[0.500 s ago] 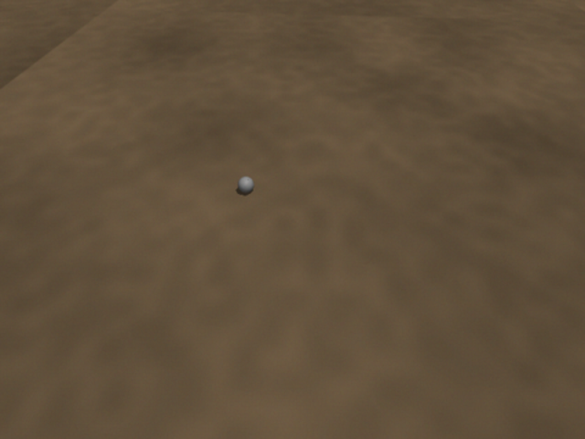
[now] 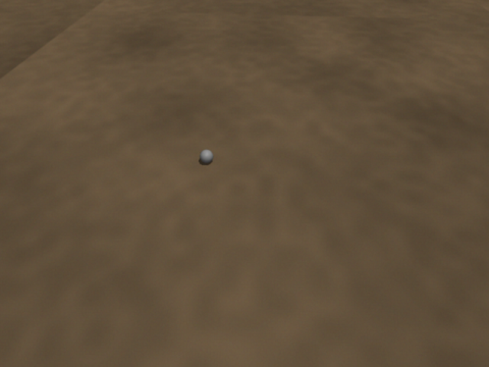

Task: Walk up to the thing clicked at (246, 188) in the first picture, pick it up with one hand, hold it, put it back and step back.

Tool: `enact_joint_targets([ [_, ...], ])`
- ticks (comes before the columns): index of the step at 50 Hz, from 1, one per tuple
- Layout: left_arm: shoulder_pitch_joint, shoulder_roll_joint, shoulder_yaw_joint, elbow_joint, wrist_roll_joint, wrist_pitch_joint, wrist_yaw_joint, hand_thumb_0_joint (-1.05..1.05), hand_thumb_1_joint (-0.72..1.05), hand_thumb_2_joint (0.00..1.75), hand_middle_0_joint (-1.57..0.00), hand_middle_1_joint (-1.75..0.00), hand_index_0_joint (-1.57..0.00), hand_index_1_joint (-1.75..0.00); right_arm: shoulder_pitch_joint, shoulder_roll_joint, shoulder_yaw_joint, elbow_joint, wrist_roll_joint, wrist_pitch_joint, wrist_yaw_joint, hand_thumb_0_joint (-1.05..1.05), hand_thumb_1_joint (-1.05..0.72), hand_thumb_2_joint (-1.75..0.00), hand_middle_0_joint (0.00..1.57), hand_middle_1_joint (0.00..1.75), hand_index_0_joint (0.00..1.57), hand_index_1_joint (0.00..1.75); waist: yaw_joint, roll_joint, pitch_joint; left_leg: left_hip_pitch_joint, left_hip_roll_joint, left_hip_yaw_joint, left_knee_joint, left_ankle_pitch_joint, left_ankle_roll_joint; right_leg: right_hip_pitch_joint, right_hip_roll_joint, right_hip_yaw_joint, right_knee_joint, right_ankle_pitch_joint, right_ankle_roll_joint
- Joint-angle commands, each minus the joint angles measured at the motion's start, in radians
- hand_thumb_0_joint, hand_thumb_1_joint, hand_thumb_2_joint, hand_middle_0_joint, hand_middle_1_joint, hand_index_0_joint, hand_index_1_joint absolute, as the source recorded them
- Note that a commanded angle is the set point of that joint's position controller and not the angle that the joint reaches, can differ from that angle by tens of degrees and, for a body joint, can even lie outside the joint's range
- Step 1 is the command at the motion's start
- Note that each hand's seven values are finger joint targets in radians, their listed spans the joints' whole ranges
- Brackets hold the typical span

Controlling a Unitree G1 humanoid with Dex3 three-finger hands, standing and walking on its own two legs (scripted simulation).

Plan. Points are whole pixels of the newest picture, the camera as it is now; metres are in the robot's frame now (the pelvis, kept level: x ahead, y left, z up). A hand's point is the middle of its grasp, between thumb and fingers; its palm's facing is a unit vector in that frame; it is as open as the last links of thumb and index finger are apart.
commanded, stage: stand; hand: left
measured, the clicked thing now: (206, 156) +1.47 +0.24 -0.74
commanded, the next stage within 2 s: walk up in 0.62 s
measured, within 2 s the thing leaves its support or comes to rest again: neither
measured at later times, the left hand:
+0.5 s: hand out of the picture +0.08 +0.25 -0.16, palm faces -0.03 -0.94 -0.34, open 7.4 cm
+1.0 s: hand out of the picture +0.10 +0.33 -0.17, palm faces -0.01 -0.93 -0.36, open 7.4 cm
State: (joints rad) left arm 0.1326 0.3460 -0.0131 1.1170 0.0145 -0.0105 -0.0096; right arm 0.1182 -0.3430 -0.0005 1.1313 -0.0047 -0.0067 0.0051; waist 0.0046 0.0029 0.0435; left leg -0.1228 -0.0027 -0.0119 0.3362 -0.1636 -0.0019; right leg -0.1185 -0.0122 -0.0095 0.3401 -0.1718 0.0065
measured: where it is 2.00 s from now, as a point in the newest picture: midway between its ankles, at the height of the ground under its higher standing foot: (241, 297)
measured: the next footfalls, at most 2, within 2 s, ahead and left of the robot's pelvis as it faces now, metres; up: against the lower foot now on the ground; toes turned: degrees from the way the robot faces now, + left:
left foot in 0.90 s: +0.15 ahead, +0.15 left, +0.00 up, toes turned +5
right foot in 1.34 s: +0.43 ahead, -0.11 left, +0.00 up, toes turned -5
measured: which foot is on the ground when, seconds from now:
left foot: down 0.00-0.72, up 0.74-0.88, down 0.90-1.00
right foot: down 0.00-0.92, up 0.94-1.00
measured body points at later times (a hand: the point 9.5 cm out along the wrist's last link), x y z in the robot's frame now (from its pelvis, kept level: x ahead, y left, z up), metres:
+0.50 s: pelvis +0.01 +0.00 +0.00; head +0.02 +0.00 +0.45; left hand +0.08 +0.30 -0.13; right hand +0.08 -0.30 -0.14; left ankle +0.02 +0.12 -0.75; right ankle +0.01 -0.12 -0.75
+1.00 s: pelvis +0.09 +0.04 -0.02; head +0.09 +0.06 +0.43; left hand +0.10 +0.38 -0.15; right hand +0.17 -0.30 -0.11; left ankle +0.11 +0.15 -0.75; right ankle +0.03 -0.10 -0.70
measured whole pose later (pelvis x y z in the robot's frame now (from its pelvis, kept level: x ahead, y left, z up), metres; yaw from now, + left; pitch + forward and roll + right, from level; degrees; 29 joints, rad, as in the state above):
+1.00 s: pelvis +0.09 +0.04 -0.02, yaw +1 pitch -2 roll +0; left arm 0.30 0.46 0.06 1.02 0.03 0.01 -0.06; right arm 0.25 -0.42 -0.11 0.97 -0.03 -0.08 0.05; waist 0.01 -0.05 0.03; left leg -0.26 0.01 0.07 0.57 -0.27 0.03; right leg -0.29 0.00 0.08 0.95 -0.45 -0.05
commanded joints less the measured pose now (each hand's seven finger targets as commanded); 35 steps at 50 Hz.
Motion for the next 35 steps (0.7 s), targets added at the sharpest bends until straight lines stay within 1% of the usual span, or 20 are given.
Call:
enact_joint_targets([
  [1, -0.046, 0.208, 0.045, -0.059, -0.004, -0.022, 0.018, 0.0, 0.9, 0.9, -0.2, -0.3, -0.2, -0.3, -0.041, -0.215, -0.036, -0.061, -0.003, -0.023, -0.012, 0.0, -0.9, -0.9, 0.2, 0.3, 0.2, 0.3, -0.004, -0.001, -0.031, -0.005, 0.119, -0.094, -0.068, 0.03, 0.025, -0.02, -0.116, 0.092, -0.075, 0.019, -0.031],
  [2, -0.039, 0.211, 0.046, -0.059, -0.004, -0.021, 0.018, 0.0, 0.9, 0.9, -0.2, -0.3, -0.2, -0.3, -0.048, -0.209, -0.036, -0.063, -0.004, -0.022, -0.011, 0.0, -0.9, -0.9, 0.2, 0.3, 0.2, 0.3, -0.001, -0.002, -0.034, -0.003, 0.12, -0.095, -0.069, 0.023, 0.025, -0.025, -0.114, 0.088, -0.074, -0.002, -0.031],
  [3, -0.046, 0.213, 0.047, -0.059, -0.005, -0.023, 0.018, 0.0, 0.9, 0.9, -0.2, -0.3, -0.2, -0.3, -0.043, -0.212, -0.037, -0.064, -0.003, -0.022, -0.011, 0.0, -0.9, -0.9, 0.2, 0.3, 0.2, 0.3, -0.006, -0.003, -0.041, -0.005, 0.119, -0.093, -0.065, 0.039, 0.027, -0.008, -0.12, 0.096, -0.074, 0.019, -0.032],
  [4, -0.046, 0.214, 0.048, -0.058, -0.004, -0.022, 0.017, 0.0, 0.9, 0.9, -0.2, -0.3, -0.2, -0.3, -0.032, -0.208, -0.035, -0.061, -0.004, -0.022, -0.01, 0.0, -0.9, -0.9, 0.2, 0.3, 0.2, 0.3, -0.008, -0.005, -0.036, -0.018, 0.118, -0.093, -0.073, 0.016, 0.026, -0.012, -0.117, 0.093, -0.075, 0.008, -0.031],
  [5, -0.042, 0.217, 0.049, -0.058, -0.004, -0.021, 0.017, 0.0, 0.9, 0.9, -0.2, -0.3, -0.2, -0.3, -0.041, -0.209, -0.036, -0.061, -0.004, -0.022, -0.01, 0.0, -0.9, -0.9, 0.2, 0.3, 0.2, 0.3, -0.001, -0.013, -0.025, -0.013, 0.118, -0.098, -0.074, 0.01, 0.025, -0.023, -0.115, 0.093, -0.079, -0.016, -0.032],
  [8, -0.043, 0.21, 0.048, -0.06, -0.002, -0.022, 0.016, 0.0, 0.9, 0.9, -0.2, -0.3, -0.2, -0.3, -0.037, -0.213, -0.036, -0.064, -0.004, -0.023, -0.012, 0.0, -0.9, -0.9, 0.2, 0.3, 0.2, 0.3, -0.006, -0.002, -0.049, -0.001, 0.12, -0.093, -0.065, 0.034, 0.027, -0.013, -0.118, 0.093, -0.072, 0.017, -0.032],
  [11, -0.034, 0.211, 0.047, -0.057, -0.003, -0.019, 0.015, 0.0, 0.9, 0.9, -0.2, -0.3, -0.2, -0.3, -0.043, -0.218, -0.036, -0.062, -0.003, -0.023, -0.012, 0.0, -0.9, -0.9, 0.2, 0.3, 0.2, 0.3, 0.0, 0.008, -0.027, -0.016, 0.118, -0.1, -0.079, 0.009, 0.024, -0.02, -0.112, 0.09, -0.072, -0.004, -0.031],
  [14, -0.04, 0.213, 0.048, -0.06, -0.003, -0.022, 0.015, 0.0, 0.9, 0.9, -0.2, -0.3, -0.2, -0.3, -0.033, -0.214, -0.033, -0.063, -0.004, -0.025, -0.012, 0.0, -0.9, -0.9, 0.2, 0.3, 0.2, 0.3, -0.002, -0.001, -0.057, -0.003, 0.123, -0.096, -0.065, 0.066, 0.027, 0.007, -0.12, 0.092, -0.064, 0.054, -0.032],
  [15, -0.033, 0.213, 0.048, -0.058, -0.004, -0.021, 0.015, 0.0, 0.9, 0.9, -0.2, -0.3, -0.2, -0.3, -0.035, -0.211, -0.033, -0.061, -0.003, -0.025, -0.012, 0.0, -0.9, -0.9, 0.2, 0.3, 0.2, 0.3, 0.0, -0.011, -0.05, 0.003, 0.119, -0.096, -0.069, 0.055, 0.023, -0.009, -0.117, 0.092, -0.068, 0.035, -0.03],
  [16, -0.043, 0.213, 0.048, -0.061, -0.002, -0.022, 0.016, 0.0, 0.9, 0.9, -0.2, -0.3, -0.2, -0.3, -0.04, -0.218, -0.036, -0.066, -0.003, -0.026, -0.013, 0.0, -0.9, -0.9, 0.2, 0.3, 0.2, 0.3, -0.005, -0.003, -0.071, 0.014, 0.123, -0.092, -0.059, 0.097, 0.025, 0.012, -0.12, 0.09, -0.058, 0.077, -0.032],
  [19, -0.041, 0.213, 0.047, -0.061, -0.006, -0.022, 0.017, 0.0, 0.9, 0.9, -0.2, -0.3, -0.2, -0.3, -0.034, -0.216, -0.035, -0.063, -0.004, -0.026, -0.015, 0.0, -0.9, -0.9, 0.2, 0.3, 0.2, 0.3, -0.002, -0.004, -0.076, 0.025, 0.123, -0.09, -0.055, 0.13, 0.023, 0.012, -0.121, 0.09, -0.056, 0.106, -0.033],
  [21, -0.041, 0.211, 0.048, -0.058, -0.006, -0.02, 0.018, 0.0, 0.9, 0.9, -0.2, -0.3, -0.2, -0.3, -0.031, -0.217, -0.035, -0.061, -0.003, -0.025, -0.016, 0.0, -0.9, -0.9, 0.2, 0.3, 0.2, 0.3, -0.004, -0.001, -0.063, 0.009, 0.123, -0.09, -0.055, 0.117, 0.024, 0.019, -0.119, 0.086, -0.056, 0.109, -0.031],
  [24, -0.036, 0.213, 0.047, -0.056, -0.006, -0.021, 0.018, 0.0, 0.9, 0.9, -0.2, -0.3, -0.2, -0.3, -0.033, -0.214, -0.034, -0.062, -0.001, -0.025, -0.015, 0.0, -0.9, -0.9, 0.2, 0.3, 0.2, 0.3, -0.005, -0.011, -0.073, 0.032, 0.124, -0.087, -0.05, 0.142, 0.025, 0.019, -0.121, 0.086, -0.053, 0.136, -0.031],
  [28, -0.041, 0.213, 0.048, -0.056, -0.006, -0.019, 0.019, 0.0, 0.9, 0.9, -0.2, -0.3, -0.2, -0.3, -0.038, -0.218, -0.034, -0.062, -0.002, -0.022, -0.016, 0.0, -0.9, -0.9, 0.2, 0.3, 0.2, 0.3, -0.002, -0.005, -0.047, 0.016, 0.125, -0.092, -0.06, 0.114, 0.023, 0.009, -0.117, 0.084, -0.06, 0.098, -0.03],
  [30, -0.042, 0.213, 0.048, -0.058, -0.005, -0.022, 0.02, 0.0, 0.9, 0.9, -0.2, -0.3, -0.2, -0.3, -0.04, -0.215, -0.034, -0.067, -0.002, -0.022, -0.016, 0.0, -0.9, -0.9, 0.2, 0.3, 0.2, 0.3, -0.003, -0.02, -0.073, 0.035, 0.125, -0.087, -0.047, 0.152, 0.023, 0.025, -0.122, 0.084, -0.055, 0.145, -0.03],
  [31, 0.015, 0.316, 0.12, -0.103, 0.013, -0.033, -0.014, 0.0, 0.9, 0.9, -0.2, -0.3, -0.2, -0.3, 0.036, -0.314, -0.102, -0.112, -0.022, -0.04, 0.011, 0.0, -0.9, -0.9, 0.2, 0.3, 0.2, 0.3, 0.0, -0.036, -0.168, 0.015, 0.09, -0.104, 0.032, -0.434, 0.101, 0.034, -0.07, 0.077, 0.021, -0.405, -0.066],
  [32, 0.013, 0.316, 0.126, -0.103, 0.023, -0.035, -0.024, 0.0, 0.9, 0.9, -0.2, -0.3, -0.2, -0.3, 0.013, -0.323, -0.11, -0.115, -0.031, -0.042, 0.024, 0.0, -0.9, -0.9, 0.2, 0.3, 0.2, 0.3, 0.013, -0.004, -0.065, -0.118, 0.102, -0.134, 0.039, -0.579, 0.112, -0.038, -0.095, 0.124, 0.046, -0.551, -0.089],
  [33, 0.018, 0.309, 0.133, -0.116, 0.024, -0.039, -0.031, 0.0, 0.9, 0.9, -0.2, -0.3, -0.2, -0.3, -0.034, -0.311, -0.112, -0.143, -0.033, -0.043, 0.031, 0.0, -0.9, -0.9, 0.2, 0.3, 0.2, 0.3, 0.029, 0.003, 0.019, -0.223, 0.108, -0.15, 0.065, -0.567, 0.116, -0.082, -0.122, 0.175, 0.046, -0.578, -0.109],
  [34, 0.046, 0.301, 0.135, -0.128, 0.023, -0.043, -0.036, 0.0, 0.9, 0.9, -0.2, -0.3, -0.2, -0.3, -0.066, -0.278, -0.109, -0.173, -0.035, -0.046, 0.037, 0.0, -0.9, -0.9, 0.2, 0.3, 0.2, 0.3, 0.052, -0.023, 0.074, -0.313, 0.099, -0.128, 0.121, -0.483, 0.105, -0.066, -0.159, 0.234, 0.018, -0.569, -0.136],
  [35, 0.083, 0.306, 0.141, -0.122, 0.024, -0.048, -0.037, 0.0, 0.9, 0.9, -0.2, -0.3, -0.2, -0.3, -0.107, -0.249, -0.108, -0.193, -0.035, -0.051, 0.041, 0.0, -0.9, -0.9, 0.2, 0.3, 0.2, 0.3, 0.076, -0.074, 0.112, -0.423, 0.063, -0.057, 0.213, -0.346, 0.077, 0.011, -0.214, 0.313, -0.058, -0.55, -0.172],
])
